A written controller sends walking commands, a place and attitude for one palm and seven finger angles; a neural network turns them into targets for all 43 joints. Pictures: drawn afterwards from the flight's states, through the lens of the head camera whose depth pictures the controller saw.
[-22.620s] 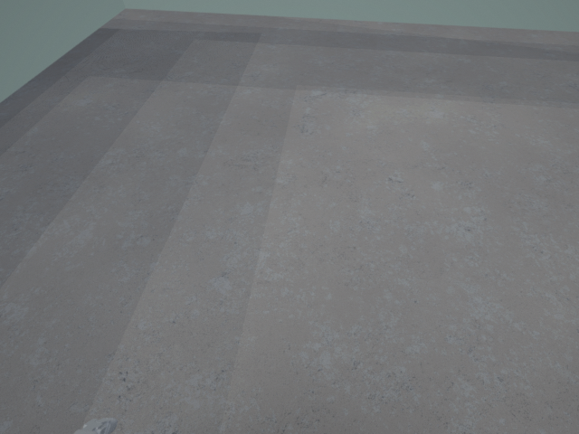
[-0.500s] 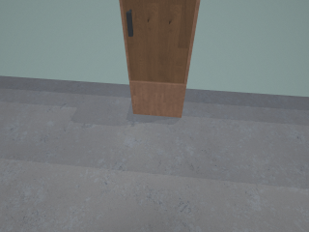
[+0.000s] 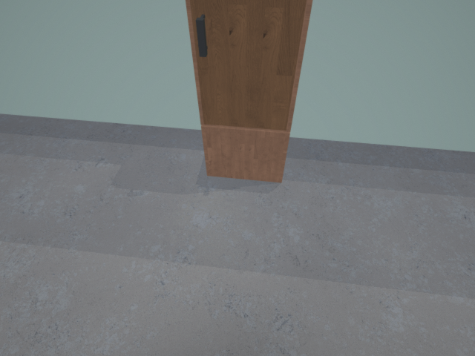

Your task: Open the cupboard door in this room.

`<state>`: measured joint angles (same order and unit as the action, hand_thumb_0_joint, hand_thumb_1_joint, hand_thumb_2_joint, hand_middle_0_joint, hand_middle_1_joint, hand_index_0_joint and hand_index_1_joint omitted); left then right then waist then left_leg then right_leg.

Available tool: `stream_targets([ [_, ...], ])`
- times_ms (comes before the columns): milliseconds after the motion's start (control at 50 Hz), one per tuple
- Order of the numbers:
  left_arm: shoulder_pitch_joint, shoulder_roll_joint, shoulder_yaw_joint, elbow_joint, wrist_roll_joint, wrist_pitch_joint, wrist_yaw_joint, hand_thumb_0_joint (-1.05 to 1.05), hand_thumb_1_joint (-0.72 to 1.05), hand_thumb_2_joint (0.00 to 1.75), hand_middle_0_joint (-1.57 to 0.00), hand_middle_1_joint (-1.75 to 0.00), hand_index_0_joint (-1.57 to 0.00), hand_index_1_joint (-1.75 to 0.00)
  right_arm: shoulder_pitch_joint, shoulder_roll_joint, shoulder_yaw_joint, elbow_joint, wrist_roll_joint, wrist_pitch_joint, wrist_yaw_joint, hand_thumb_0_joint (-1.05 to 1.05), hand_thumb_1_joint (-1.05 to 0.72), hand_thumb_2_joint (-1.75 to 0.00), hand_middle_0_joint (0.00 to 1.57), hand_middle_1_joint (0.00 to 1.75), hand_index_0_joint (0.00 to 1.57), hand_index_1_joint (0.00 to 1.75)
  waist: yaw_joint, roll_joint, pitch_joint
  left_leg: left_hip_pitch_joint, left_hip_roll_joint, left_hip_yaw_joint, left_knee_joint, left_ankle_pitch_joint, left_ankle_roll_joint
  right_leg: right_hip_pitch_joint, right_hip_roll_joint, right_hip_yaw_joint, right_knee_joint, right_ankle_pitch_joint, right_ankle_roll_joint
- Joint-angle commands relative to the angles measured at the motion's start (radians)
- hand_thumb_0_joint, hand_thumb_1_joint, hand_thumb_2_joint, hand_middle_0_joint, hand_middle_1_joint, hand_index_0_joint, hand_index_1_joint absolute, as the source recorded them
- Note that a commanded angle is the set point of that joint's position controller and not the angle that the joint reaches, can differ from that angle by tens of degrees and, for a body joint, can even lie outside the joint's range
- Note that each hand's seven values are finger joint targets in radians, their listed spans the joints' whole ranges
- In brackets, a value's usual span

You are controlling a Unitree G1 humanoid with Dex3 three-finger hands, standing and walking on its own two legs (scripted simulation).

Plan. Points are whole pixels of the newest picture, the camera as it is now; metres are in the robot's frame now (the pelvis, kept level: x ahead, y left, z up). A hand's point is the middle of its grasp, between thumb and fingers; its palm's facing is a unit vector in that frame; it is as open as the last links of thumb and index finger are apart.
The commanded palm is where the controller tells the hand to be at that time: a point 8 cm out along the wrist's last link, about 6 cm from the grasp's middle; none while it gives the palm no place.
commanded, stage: look at it before walking up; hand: left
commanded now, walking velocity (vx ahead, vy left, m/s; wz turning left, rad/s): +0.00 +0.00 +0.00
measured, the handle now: (203, 35) +1.13 +0.19 +0.05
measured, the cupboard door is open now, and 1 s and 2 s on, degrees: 0 0 0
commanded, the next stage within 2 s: walk to a spot facing it in 0.42 s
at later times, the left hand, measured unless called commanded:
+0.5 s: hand out of the picture -0.01 +0.16 -0.17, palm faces +0.04 -0.98 -0.19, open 7.3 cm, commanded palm none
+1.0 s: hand out of the picture +0.04 +0.25 -0.19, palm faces +0.12 -0.98 -0.16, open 7.3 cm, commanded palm none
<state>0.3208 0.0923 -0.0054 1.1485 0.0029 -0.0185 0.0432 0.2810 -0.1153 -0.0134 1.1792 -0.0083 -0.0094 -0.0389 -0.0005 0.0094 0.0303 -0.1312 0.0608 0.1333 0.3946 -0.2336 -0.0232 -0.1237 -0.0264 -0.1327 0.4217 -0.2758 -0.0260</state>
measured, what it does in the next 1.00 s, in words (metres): walks ahead: left foot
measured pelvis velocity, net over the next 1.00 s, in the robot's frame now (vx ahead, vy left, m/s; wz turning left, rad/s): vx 0.08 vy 0.08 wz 0.10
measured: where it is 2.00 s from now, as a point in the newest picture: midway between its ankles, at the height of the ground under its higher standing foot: (226, 320)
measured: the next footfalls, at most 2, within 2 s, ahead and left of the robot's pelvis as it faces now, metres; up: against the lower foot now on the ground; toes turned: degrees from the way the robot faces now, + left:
left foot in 0.86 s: +0.09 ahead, +0.16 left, +0.00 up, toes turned +14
right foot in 1.34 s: +0.40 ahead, -0.02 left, +0.00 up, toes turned -5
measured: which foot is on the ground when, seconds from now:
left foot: down 0.00-0.66, up 0.68-0.84, down 0.86-1.00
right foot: down 0.00-0.86, up 0.88-1.00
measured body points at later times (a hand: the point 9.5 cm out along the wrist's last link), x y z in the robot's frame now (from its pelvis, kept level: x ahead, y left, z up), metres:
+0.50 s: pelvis +0.00 +0.00 +0.00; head +0.02 +0.00 +0.45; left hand -0.01 +0.22 -0.16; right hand -0.01 -0.21 -0.17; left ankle -0.01 +0.13 -0.74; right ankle -0.03 -0.09 -0.74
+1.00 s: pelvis +0.08 +0.08 -0.01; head +0.11 +0.09 +0.44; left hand +0.04 +0.30 -0.17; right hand +0.09 -0.16 -0.16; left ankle +0.06 +0.15 -0.74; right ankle +0.03 -0.06 -0.67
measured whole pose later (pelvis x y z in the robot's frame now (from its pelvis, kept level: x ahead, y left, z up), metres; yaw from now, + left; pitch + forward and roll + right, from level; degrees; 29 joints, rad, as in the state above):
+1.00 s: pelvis +0.08 +0.08 -0.01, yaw +6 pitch +1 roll +0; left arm 0.32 0.18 0.05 1.13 0.03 0.00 -0.01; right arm 0.33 -0.15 -0.05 1.06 -0.02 -0.06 -0.02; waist -0.02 -0.03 0.03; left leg -0.22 0.02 0.15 0.54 -0.33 0.05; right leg -0.42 -0.10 -0.09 1.11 -0.39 0.00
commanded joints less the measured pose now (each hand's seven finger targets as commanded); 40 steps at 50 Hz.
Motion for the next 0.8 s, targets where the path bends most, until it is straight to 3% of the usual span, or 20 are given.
stream_targets([
  [0, 0.08, 0.103, 0.014, -0.017, 0.005, -0.01, 0.005, 0.0, 0.9, 0.9, -0.2, -0.3, -0.2, -0.3, 0.075, -0.065, -0.009, -0.021, 0.001, -0.009, 0.002, 0.0, -0.9, -0.9, 0.2, 0.3, 0.2, 0.3, -0.004, -0.024, 0.065, 0.01, 0.074, -0.08, -0.049, 0.148, 0.028, -0.085, -0.116, 0.121, -0.103, 0.231, 0.005],
  [380, 0.062, 0.126, 0.019, -0.027, 0.005, -0.01, 0.003, 0.0, 0.9, 0.9, -0.2, -0.3, -0.2, -0.3, 0.068, -0.086, -0.009, -0.03, 0.0, -0.011, 0.002, 0.0, -0.9, -0.9, 0.2, 0.3, 0.2, 0.3, 0.0, -0.026, 0.056, 0.004, 0.076, -0.082, -0.053, 0.151, 0.029, -0.048, -0.117, 0.115, -0.105, 0.238, 0.003],
  [500, 0.06, 0.137, 0.021, -0.034, 0.005, -0.014, 0.003, 0.0, 0.9, 0.9, -0.2, -0.3, -0.2, -0.3, 0.067, -0.095, -0.013, -0.032, 0.0, -0.016, 0.002, 0.0, -0.9, -0.9, 0.2, 0.3, 0.2, 0.3, 0.001, -0.031, 0.031, 0.018, 0.078, -0.082, -0.046, 0.187, 0.031, -0.028, -0.12, 0.113, -0.095, 0.302, 0.002],
  [540, 0.063, 0.129, 0.019, -0.026, 0.003, -0.015, 0.001, 0.0, 0.9, 0.9, -0.2, -0.3, -0.2, -0.3, 0.079, -0.082, -0.01, -0.026, -0.004, -0.014, 0.005, 0.0, -0.9, -0.9, 0.2, 0.3, 0.2, 0.3, 0.0, -0.03, 0.033, 0.004, 0.065, -0.08, -0.037, 0.107, 0.027, -0.023, -0.122, 0.1, -0.107, 0.171, 0.006],
  [560, 0.067, 0.14, 0.027, -0.029, 0.006, -0.01, -0.001, 0.0, 0.9, 0.9, -0.2, -0.3, -0.2, -0.3, 0.088, -0.083, -0.011, -0.028, -0.006, -0.01, 0.009, 0.0, -0.9, -0.9, 0.2, 0.3, 0.2, 0.3, 0.003, -0.036, 0.038, -0.023, 0.052, -0.074, -0.015, 0.019, 0.029, -0.02, -0.127, 0.1, -0.105, 0.038, 0.001],
  [600, 0.077, 0.17, 0.045, -0.033, 0.01, 0.0, -0.01, 0.0, 0.9, 0.9, -0.2, -0.3, -0.2, -0.3, 0.059, -0.078, -0.017, -0.053, -0.012, 0.0, 0.016, 0.0, -0.9, -0.9, 0.2, 0.3, 0.2, 0.3, 0.019, -0.081, 0.12, -0.143, 0.015, -0.046, 0.051, -0.149, 0.027, -0.061, -0.165, 0.146, -0.157, -0.238, -0.02],
  [640, 0.121, 0.211, 0.069, -0.038, 0.016, 0.005, -0.014, 0.0, 0.9, 0.9, -0.2, -0.3, -0.2, -0.3, 0.021, -0.07, -0.024, -0.096, -0.014, 0.007, 0.024, 0.0, -0.9, -0.9, 0.2, 0.3, 0.2, 0.3, 0.049, -0.187, 0.169, -0.311, -0.003, -0.012, 0.244, -0.23, 0.026, -0.043, -0.28, 0.281, -0.269, -0.449, -0.077],
  [660, 0.147, 0.216, 0.072, -0.037, 0.018, 0.003, -0.013, 0.0, 0.9, 0.9, -0.2, -0.3, -0.2, -0.3, -0.025, -0.084, -0.031, -0.128, -0.016, 0.011, 0.031, 0.0, -0.9, -0.9, 0.2, 0.3, 0.2, 0.3, 0.067, -0.19, 0.191, -0.384, 0.013, -0.027, 0.361, -0.273, 0.029, -0.038, -0.338, 0.347, -0.309, -0.492, -0.112],
  [680, 0.158, 0.211, 0.076, -0.036, 0.023, -0.009, -0.014, 0.0, 0.9, 0.9, -0.2, -0.3, -0.2, -0.3, -0.06, -0.088, -0.037, -0.153, -0.015, 0.007, 0.037, 0.0, -0.9, -0.9, 0.2, 0.3, 0.2, 0.3, 0.071, -0.155, 0.197, -0.446, 0.036, -0.055, 0.443, -0.282, 0.033, -0.018, -0.383, 0.375, -0.313, -0.438, -0.142],
  [700, 0.143, 0.212, 0.08, -0.039, 0.028, -0.021, -0.013, 0.0, 0.9, 0.9, -0.2, -0.3, -0.2, -0.3, -0.075, -0.087, -0.041, -0.171, -0.011, 0.0, 0.042, 0.0, -0.9, -0.9, 0.2, 0.3, 0.2, 0.3, 0.062, -0.117, 0.181, -0.477, 0.055, -0.084, 0.473, -0.287, 0.036, 0.012, -0.406, 0.358, -0.293, -0.358, -0.156],
  [740, 0.091, 0.224, 0.088, -0.048, 0.033, -0.032, -0.016, 0.0, 0.9, 0.9, -0.2, -0.3, -0.2, -0.3, -0.063, -0.08, -0.045, -0.184, -0.006, -0.008, 0.052, 0.0, -0.9, -0.9, 0.2, 0.3, 0.2, 0.3, 0.033, -0.104, 0.142, -0.426, 0.072, -0.093, 0.404, -0.268, 0.037, 0.009, -0.397, 0.25, -0.237, -0.239, -0.137],
  [780, 0.024, 0.231, 0.091, -0.063, 0.029, -0.03, -0.024, 0.0, 0.9, 0.9, -0.2, -0.3, -0.2, -0.3, 0.038, -0.057, -0.042, -0.162, -0.005, -0.015, 0.056, 0.0, -0.9, -0.9, 0.2, 0.3, 0.2, 0.3, -0.024, -0.087, 0.096, -0.206, 0.033, -0.026, 0.233, -0.155, 0.037, -0.101, -0.326, 0.104, -0.16, -0.23, -0.081],
])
